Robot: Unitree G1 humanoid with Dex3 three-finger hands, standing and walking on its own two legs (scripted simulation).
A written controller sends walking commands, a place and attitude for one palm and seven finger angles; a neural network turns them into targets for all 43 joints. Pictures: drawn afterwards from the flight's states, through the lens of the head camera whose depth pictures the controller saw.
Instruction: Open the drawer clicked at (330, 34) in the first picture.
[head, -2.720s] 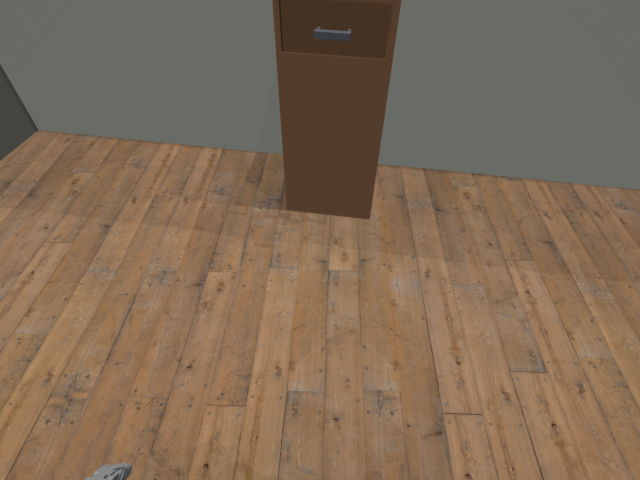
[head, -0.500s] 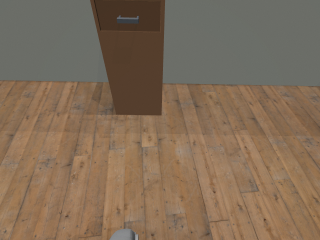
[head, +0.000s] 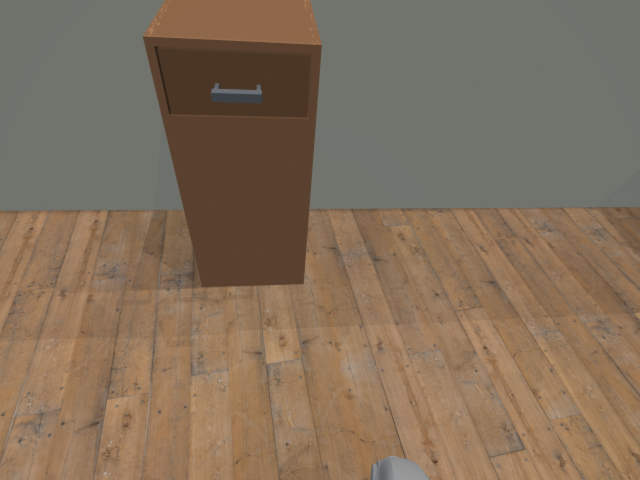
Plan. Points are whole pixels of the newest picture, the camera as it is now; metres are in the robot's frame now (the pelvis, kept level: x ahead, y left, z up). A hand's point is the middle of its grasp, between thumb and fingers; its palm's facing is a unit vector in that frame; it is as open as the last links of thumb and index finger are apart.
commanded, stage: walk to a spot facing it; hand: left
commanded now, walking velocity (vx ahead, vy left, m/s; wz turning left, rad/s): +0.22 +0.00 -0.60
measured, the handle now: (237, 91) +0.92 +0.28 +0.04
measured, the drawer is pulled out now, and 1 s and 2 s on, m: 0.00 0.00 0.00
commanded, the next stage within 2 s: turn to face it in 0.22 s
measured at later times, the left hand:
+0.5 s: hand (273, 395) +0.29 +0.09 -0.18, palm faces -0.20 -0.96 -0.18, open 7.4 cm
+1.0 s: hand (197, 425) +0.23 +0.20 -0.18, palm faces +0.07 -0.97 -0.24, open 7.4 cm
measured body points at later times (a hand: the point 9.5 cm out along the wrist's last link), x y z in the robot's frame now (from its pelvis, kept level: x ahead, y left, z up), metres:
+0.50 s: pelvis +0.15 -0.05 -0.02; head +0.18 -0.06 +0.43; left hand +0.30 +0.14 -0.16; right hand +0.03 -0.23 -0.18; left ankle +0.06 +0.07 -0.68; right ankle +0.17 -0.14 -0.74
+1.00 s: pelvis +0.18 -0.01 +0.00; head +0.21 +0.01 +0.45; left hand +0.23 +0.25 -0.16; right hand +0.24 -0.25 -0.14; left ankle +0.22 +0.08 -0.74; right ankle +0.15 -0.16 -0.66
